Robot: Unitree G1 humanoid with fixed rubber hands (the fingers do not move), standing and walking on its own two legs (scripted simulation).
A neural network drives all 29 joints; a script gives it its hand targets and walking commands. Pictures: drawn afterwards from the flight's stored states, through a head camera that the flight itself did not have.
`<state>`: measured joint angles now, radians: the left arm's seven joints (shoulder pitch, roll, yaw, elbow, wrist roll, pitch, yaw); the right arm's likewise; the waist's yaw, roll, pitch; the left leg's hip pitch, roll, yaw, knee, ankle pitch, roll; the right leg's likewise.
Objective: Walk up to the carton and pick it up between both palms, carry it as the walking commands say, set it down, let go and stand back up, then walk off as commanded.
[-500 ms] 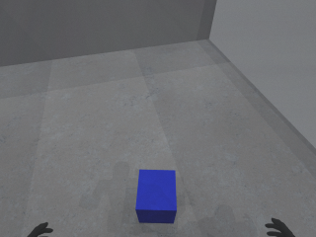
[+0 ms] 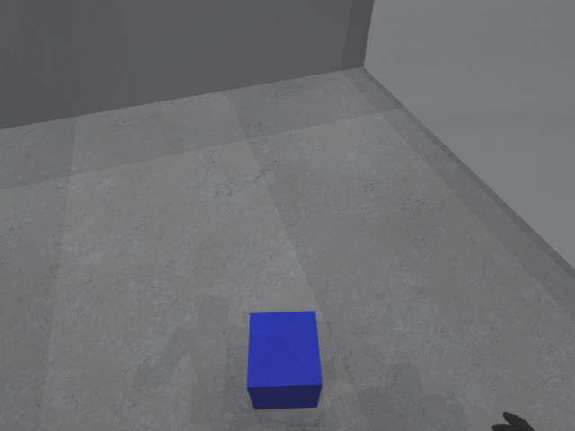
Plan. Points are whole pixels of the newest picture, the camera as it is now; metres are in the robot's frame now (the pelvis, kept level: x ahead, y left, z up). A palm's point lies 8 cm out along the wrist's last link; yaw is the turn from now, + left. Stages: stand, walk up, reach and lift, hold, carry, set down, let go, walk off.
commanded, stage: walk up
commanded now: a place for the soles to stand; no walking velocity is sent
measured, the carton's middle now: (284, 361) +0.44 +0.02 -0.64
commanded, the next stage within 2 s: reach and lift in 1.16 s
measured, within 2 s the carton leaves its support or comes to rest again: neither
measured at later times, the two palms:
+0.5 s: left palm out of the picture +0.14 +0.34 -0.09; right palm out of the picture +0.11 -0.30 -0.10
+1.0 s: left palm out of the picture +0.13 +0.33 -0.08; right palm out of the picture +0.12 -0.31 -0.09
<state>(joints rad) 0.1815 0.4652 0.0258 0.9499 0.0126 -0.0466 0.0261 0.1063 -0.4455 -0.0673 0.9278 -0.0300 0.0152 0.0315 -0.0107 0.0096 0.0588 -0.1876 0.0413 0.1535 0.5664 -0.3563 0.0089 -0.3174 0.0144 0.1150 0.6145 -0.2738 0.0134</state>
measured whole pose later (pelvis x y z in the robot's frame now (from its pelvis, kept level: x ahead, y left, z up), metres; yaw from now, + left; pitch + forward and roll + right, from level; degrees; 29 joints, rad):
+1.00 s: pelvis +0.02 +0.01 +0.01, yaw -1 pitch -3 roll +0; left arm 0.10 0.41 0.02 1.02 0.02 -0.04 0.01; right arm 0.10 -0.42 -0.04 0.99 -0.02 0.01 0.02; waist -0.01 0.02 0.04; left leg -0.06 0.01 0.08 0.40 -0.30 0.01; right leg -0.20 -0.01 -0.01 0.44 -0.20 0.01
